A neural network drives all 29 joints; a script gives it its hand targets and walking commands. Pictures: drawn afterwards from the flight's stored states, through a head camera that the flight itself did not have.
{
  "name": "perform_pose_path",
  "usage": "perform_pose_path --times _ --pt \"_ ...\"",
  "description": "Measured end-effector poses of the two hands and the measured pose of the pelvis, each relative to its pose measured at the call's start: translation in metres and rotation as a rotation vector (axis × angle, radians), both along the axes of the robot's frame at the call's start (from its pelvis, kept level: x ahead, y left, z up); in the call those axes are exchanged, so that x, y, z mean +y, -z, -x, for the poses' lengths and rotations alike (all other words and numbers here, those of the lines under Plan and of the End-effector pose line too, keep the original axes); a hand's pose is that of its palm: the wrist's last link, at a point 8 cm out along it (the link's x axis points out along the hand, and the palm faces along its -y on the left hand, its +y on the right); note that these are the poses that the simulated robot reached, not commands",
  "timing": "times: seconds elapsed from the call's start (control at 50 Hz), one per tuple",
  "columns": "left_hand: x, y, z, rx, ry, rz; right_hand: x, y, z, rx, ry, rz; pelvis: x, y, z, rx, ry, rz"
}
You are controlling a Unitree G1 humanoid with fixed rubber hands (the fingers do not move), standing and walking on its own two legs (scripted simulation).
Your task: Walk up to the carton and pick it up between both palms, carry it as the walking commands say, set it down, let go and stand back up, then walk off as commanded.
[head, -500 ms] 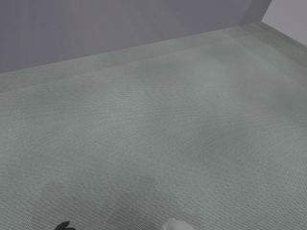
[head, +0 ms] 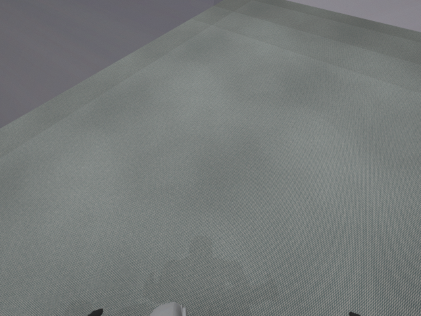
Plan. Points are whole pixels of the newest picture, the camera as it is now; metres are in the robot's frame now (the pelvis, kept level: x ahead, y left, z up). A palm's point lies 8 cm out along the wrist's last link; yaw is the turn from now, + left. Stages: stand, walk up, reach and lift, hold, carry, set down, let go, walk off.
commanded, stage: stand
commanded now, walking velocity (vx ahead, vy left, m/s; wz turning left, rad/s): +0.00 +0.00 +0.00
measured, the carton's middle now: out of the picture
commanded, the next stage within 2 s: none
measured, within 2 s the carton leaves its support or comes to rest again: neither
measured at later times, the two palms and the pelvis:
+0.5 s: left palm out of the picture +0.07 +0.24 -0.13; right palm out of the picture +0.06 -0.26 -0.11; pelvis +0.02 -0.01 +0.01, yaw -4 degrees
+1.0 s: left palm out of the picture +0.02 +0.24 -0.14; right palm out of the picture +0.00 -0.20 -0.13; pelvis +0.02 +0.02 +0.01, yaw -4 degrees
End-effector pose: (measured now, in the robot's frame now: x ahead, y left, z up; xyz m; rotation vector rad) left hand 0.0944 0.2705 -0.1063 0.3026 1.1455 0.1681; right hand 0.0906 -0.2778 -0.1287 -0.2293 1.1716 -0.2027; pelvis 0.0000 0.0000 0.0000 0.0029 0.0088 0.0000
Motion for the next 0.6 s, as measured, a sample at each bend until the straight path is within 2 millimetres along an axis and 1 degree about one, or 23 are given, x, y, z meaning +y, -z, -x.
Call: perform_pose_path --times 0.08,0.14,0.22,0.28,0.36,0.42,0.52,0.6 --pt "-0.018 0.004 0.007 0.016 -0.007 0.016 -0.003 -0.006 -0.012 -0.026 -0.006 -0.017 -0.014 -0.003 -0.005 -0.009 0.017 0.002" --pt "-0.031 0.009 0.010 0.028 -0.006 0.037 -0.004 -0.012 -0.019 -0.052 -0.006 -0.023 -0.020 -0.004 -0.008 -0.014 0.029 0.003" --pt "-0.043 0.016 0.012 0.044 -0.002 0.070 -0.004 -0.019 -0.025 -0.082 -0.001 -0.021 -0.023 -0.005 -0.011 -0.019 0.041 0.005" --pt "-0.046 0.022 0.012 0.053 -0.001 0.091 -0.001 -0.021 -0.023 -0.094 0.008 -0.014 -0.021 -0.005 -0.013 -0.021 0.049 0.010" --pt "-0.044 0.025 0.013 0.061 -0.010 0.114 0.007 -0.022 -0.004 -0.065 0.013 -0.012 -0.016 -0.007 -0.015 -0.030 0.057 0.014" --pt "-0.038 0.024 0.017 0.082 -0.008 0.111 0.012 -0.020 0.010 -0.041 0.026 -0.021 -0.013 -0.009 -0.015 -0.035 0.065 0.013" --pt "-0.027 0.023 0.029 0.125 -0.015 0.087 0.021 -0.013 0.034 0.017 0.050 -0.032 -0.007 -0.011 -0.016 -0.040 0.071 0.011" --pt "-0.023 0.024 0.041 0.168 -0.023 0.079 0.030 -0.008 0.052 0.066 0.065 -0.045 -0.002 -0.011 -0.017 -0.041 0.074 0.010"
